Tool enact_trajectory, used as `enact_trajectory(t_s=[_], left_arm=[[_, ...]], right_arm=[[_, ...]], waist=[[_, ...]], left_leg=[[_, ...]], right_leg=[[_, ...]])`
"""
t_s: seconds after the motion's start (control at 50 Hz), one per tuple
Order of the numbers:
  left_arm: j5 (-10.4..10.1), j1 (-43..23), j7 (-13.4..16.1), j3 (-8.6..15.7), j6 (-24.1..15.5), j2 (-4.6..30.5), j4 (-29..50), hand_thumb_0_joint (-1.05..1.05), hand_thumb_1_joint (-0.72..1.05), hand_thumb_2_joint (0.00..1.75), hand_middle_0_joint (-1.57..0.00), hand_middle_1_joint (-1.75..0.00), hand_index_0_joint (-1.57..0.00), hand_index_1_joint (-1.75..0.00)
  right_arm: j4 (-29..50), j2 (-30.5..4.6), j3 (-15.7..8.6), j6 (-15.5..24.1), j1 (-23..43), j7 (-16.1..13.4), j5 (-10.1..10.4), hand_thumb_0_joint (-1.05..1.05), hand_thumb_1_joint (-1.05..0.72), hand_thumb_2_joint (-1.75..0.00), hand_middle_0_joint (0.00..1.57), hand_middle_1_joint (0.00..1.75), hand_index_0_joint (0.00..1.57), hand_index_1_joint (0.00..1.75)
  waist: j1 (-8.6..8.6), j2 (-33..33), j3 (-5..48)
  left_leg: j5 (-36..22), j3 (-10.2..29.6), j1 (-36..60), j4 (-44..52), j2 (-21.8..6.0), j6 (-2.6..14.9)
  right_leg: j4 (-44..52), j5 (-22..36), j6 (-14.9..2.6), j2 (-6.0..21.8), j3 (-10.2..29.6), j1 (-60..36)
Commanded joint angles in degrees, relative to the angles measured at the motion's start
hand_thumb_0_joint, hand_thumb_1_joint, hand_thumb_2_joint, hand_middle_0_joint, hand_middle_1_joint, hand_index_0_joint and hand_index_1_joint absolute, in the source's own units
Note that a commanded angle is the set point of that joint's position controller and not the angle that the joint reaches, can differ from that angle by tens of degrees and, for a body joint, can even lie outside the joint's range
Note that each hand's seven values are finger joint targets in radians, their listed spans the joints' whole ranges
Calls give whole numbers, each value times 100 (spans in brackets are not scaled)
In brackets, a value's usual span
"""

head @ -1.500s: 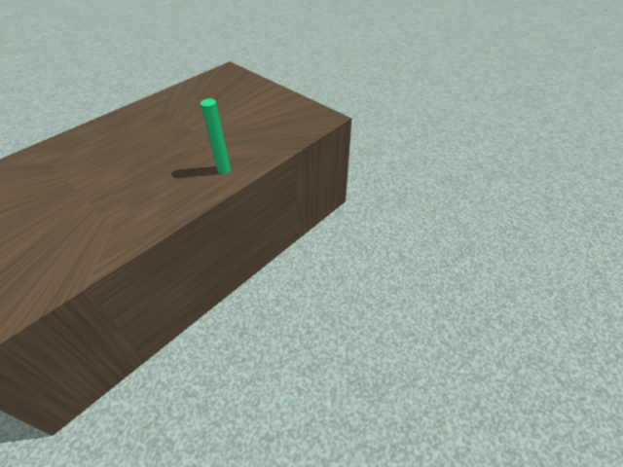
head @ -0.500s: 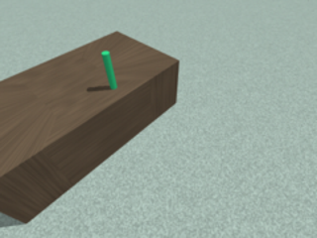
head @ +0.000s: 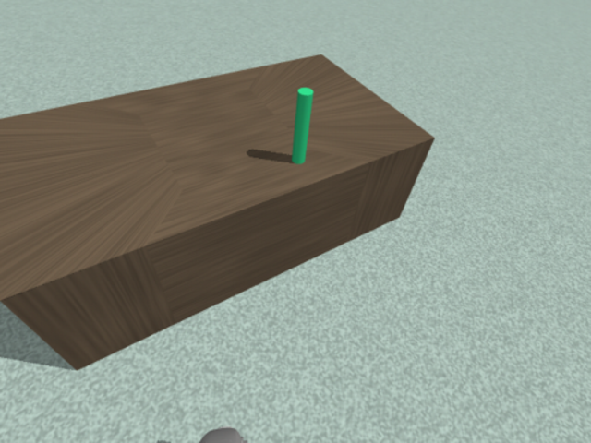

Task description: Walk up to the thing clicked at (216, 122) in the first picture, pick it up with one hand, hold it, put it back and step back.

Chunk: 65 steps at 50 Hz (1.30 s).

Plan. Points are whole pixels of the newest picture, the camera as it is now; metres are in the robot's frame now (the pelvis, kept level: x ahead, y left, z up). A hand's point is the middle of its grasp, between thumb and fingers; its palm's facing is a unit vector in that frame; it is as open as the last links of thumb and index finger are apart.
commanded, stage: walk up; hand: right
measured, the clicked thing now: (301, 128) +1.00 +0.02 -0.16
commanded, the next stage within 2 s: none
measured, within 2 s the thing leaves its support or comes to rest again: neither
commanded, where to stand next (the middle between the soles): +0.52 -0.05 m, yaw +33 degrees
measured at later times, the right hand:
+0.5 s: hand (473, 327) +0.35 -0.31 -0.12, palm faces -0.33 +0.85 -0.42, open 7.4 cm
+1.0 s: hand (439, 219) +0.58 -0.29 -0.08, palm faces -0.39 +0.78 -0.48, open 7.4 cm
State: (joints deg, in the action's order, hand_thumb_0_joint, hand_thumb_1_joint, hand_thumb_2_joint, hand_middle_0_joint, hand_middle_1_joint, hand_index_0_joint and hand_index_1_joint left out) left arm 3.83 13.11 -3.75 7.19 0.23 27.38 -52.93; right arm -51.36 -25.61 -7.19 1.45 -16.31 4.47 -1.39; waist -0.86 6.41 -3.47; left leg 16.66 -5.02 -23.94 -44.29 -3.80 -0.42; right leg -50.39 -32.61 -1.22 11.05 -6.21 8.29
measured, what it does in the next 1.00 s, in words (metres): walks ahead, turning left: right foot, then left foot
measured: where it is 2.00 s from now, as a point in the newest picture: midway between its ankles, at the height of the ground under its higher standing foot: (318, 363)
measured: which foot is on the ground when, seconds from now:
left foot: down 0.00-0.40, up 0.42-0.76, down 0.78-1.00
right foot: up 0.00-0.36, down 0.38-0.80, up 0.82-1.00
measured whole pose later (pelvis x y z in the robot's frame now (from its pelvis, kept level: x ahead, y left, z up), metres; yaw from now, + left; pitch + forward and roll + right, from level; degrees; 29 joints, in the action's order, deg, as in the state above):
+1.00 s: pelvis +0.38 -0.08 +0.02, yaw +25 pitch -4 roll +1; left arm 2.0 19.8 -4.8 4.8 1.8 24.8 -44.0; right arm -43.8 -21.7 -1.9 5.2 -18.6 -1.4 0.1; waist -1.7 6.1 -5.3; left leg 16.4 -2.0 -17.7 -38.0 -1.2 1.1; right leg -63.8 -23.0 -0.8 7.1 0.8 28.8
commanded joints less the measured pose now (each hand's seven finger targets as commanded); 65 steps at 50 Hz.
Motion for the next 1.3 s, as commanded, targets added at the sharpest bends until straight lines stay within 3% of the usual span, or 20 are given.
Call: enact_trajectory(t_s=[0.0,0.08,0.26,0.34,0.36,0.38,0.4,0.42,0.48,0.56,0.64,0.72,0.74,0.78,0.8,0.92,1.12,1.16,1.2,1.28], left_arm=[[-105,-992,-28,16,-262,1056,1144,0,90,90,-20,-30,-20,-30],[-312,280,-39,102,-161,966,507,0,90,90,-20,-30,-20,-30],[-173,-589,-181,187,-190,719,1234,0,90,90,-20,-30,-20,-30],[-192,379,-120,307,-303,680,1028,0,90,90,-20,-30,-20,-30],[-143,1077,-60,414,-375,923,895,0,90,90,-20,-30,-20,-30],[-53,1562,0,528,-452,1432,851,0,90,90,-20,-30,-20,-30],[-125,1015,18,468,-459,1535,1034,0,90,90,-20,-30,-20,-30],[-209,416,28,439,-428,1611,1189,0,90,90,-20,-30,-20,-30],[-291,352,88,204,-448,837,1181,0,90,90,-20,-30,-20,-30],[-251,770,112,152,-482,806,1155,0,90,90,-20,-30,-20,-30],[-192,888,114,141,-403,831,1399,0,90,90,-20,-30,-20,-30],[-175,556,90,115,-257,876,1686,0,90,90,-20,-30,-20,-30],[-180,638,104,38,-247,653,1742,0,90,90,-20,-30,-20,-30],[-213,1355,72,-36,-164,275,1721,0,90,90,-20,-30,-20,-30],[-174,1335,105,93,-65,947,1642,0,90,90,-20,-30,-20,-30],[-219,1264,0,173,52,826,1220,0,90,90,-20,-30,-20,-30],[-230,1311,210,141,-208,653,648,0,90,90,-20,-30,-20,-30],[-122,1304,319,251,-366,1416,764,0,90,90,-20,-30,-20,-30],[-179,181,343,225,-336,1764,1028,0,90,90,-20,-30,-20,-30],[-238,362,401,68,-435,1235,739,0,90,90,-20,-30,-20,-30]], right_arm=[[423,-2167,-420,162,-638,-263,192,0,-90,-90,20,30,20,30],[721,-1456,-101,362,-136,-360,137,0,-90,-90,20,30,20,30],[929,-1454,-131,547,-760,-488,54,0,-90,-90,20,30,20,30],[1093,-1230,-18,493,-443,-550,23,0,-90,-90,20,30,20,30],[1104,-929,85,477,-521,-561,38,0,-90,-90,20,30,20,30],[1215,-346,247,495,-658,-581,103,0,-90,-90,20,30,20,30],[1139,-617,207,454,-839,-671,123,0,-90,-90,20,30,20,30],[1012,-998,143,449,-892,-729,58,0,-90,-90,20,30,20,30],[678,-1011,132,483,-761,-553,156,0,-90,-90,20,30,20,30],[843,-654,173,406,-479,-386,154,0,-90,-90,20,30,20,30],[1117,-625,115,388,66,-382,170,0,-90,-90,20,30,20,30],[866,-743,-42,393,-818,-522,148,0,-90,-90,20,30,20,30],[704,-1026,-146,420,-1371,-607,115,0,-90,-90,20,30,20,30],[1021,-1811,-353,436,-1511,-770,10,0,-90,-90,20,30,20,30],[1199,-1821,-376,422,-1179,-813,183,0,-90,-90,20,30,20,30],[1083,-1373,-72,522,-295,-731,172,0,-90,-90,20,30,20,30],[1081,-1111,94,182,139,-537,35,0,-90,-90,20,30,20,30],[1127,-203,380,138,-279,-607,135,0,-90,-90,20,30,20,30],[865,-918,168,101,-428,-750,99,0,-90,-90,20,30,20,30],[424,-924,143,37,-459,-613,133,0,-90,-90,20,30,20,30]], waist=[[522,-1639,-314],[-165,-1485,7],[160,-1245,-100],[-457,-1071,189],[-814,-285,561],[-922,1339,688],[-553,1201,480],[-309,1043,257],[-102,69,-376],[-244,432,-126],[-408,270,123],[174,-344,647],[417,-992,974],[315,-2030,1367],[269,-1016,1329],[-127,-1275,-267],[-322,-1430,342],[-353,1057,276],[-55,841,83],[-67,594,88]], left_leg=[[3433,5950,1415,4072,-2110,1739],[1611,2726,657,2967,-953,1103],[295,2219,701,2474,-764,1192],[-740,1770,-231,1110,-416,856],[-893,1417,-533,-406,-28,685],[702,810,-1621,-2120,793,401],[1343,643,-2139,-2839,755,278],[1277,791,-2029,-3143,258,296],[278,828,-1288,-2431,-29,323],[44,441,-1053,-1098,158,235],[-330,85,-624,86,184,190],[-1163,-217,1595,1090,485,373],[-1149,42,2516,1354,387,561],[31,4258,3709,1923,-2005,1671],[502,4799,3269,2268,-2416,2011],[-246,1795,121,2431,-1037,1258],[551,957,-850,643,-146,818],[1491,596,-1544,-1642,833,287],[1732,1149,-1271,-2127,273,203],[931,1084,-975,-1653,245,203]], right_leg=[[-2220,74,-70,-580,1094,3283],[-1162,1193,-89,-330,892,2084],[799,1802,14,-565,623,1802],[1589,1783,-110,-953,248,-119],[2040,1190,-217,-750,708,-909],[3043,-62,-467,662,2705,-1386],[3982,-584,-754,1488,4158,-1105],[4064,-378,-1107,1736,4572,-619],[3389,2506,-655,543,1792,230],[2784,4842,-902,189,528,-260],[2659,4676,-821,344,325,-380],[1548,3690,-677,278,62,677],[388,3585,-488,-96,-241,1089],[-1926,-122,2,-968,171,3352],[-2328,-42,32,-654,821,3281],[-1561,1053,20,-229,833,2097],[1473,1638,88,-1001,-59,47],[3252,988,-371,956,2934,154],[3531,853,-1404,1727,3948,815],[2731,1865,-865,668,1771,562]])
